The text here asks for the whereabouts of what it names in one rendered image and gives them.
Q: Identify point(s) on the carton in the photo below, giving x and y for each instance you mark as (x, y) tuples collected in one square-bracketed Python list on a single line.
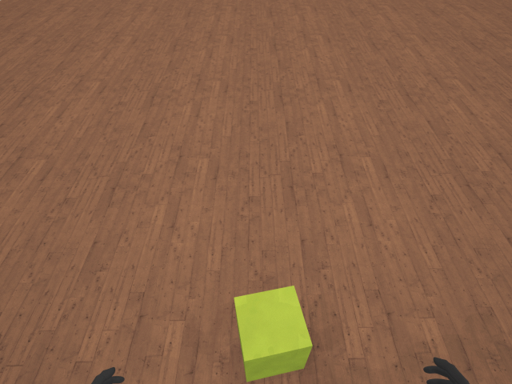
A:
[(273, 333)]

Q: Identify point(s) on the right robot hand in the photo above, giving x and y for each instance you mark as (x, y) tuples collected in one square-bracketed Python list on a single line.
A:
[(444, 368)]

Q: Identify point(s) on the left robot hand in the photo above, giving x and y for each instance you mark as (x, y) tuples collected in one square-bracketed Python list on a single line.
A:
[(106, 377)]

